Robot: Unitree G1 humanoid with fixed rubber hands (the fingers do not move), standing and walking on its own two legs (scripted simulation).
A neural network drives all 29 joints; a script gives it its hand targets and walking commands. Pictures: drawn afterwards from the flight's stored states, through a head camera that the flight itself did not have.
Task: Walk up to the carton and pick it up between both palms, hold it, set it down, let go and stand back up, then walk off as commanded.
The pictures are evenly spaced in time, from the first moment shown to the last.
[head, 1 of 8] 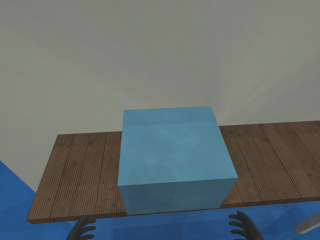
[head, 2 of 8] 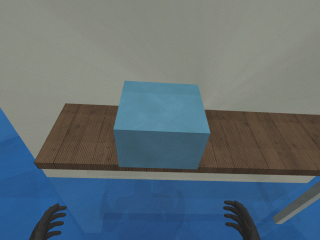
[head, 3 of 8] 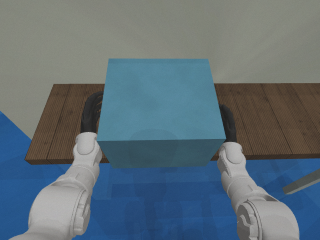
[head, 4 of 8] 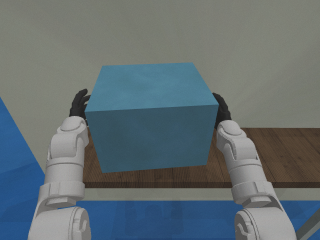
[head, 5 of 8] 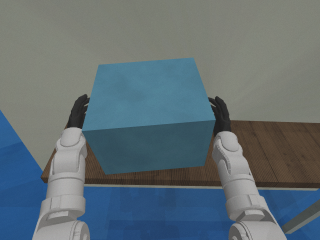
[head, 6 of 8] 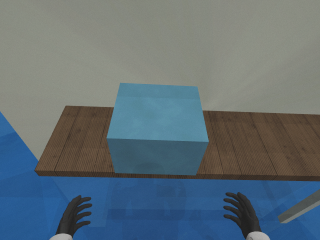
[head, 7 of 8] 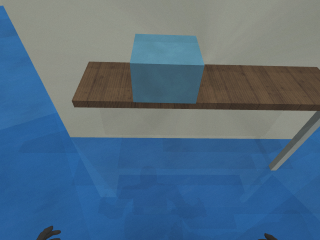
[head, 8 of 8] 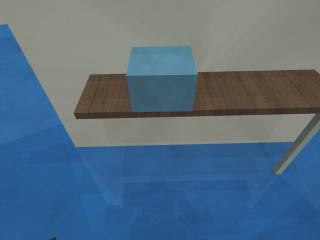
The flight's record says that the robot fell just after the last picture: no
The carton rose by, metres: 0.22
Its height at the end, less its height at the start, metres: +0.00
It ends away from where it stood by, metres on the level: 0.02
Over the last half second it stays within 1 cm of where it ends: yes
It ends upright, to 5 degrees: yes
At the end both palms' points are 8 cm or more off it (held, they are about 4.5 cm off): yes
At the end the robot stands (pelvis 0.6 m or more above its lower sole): yes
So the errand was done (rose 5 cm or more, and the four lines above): yes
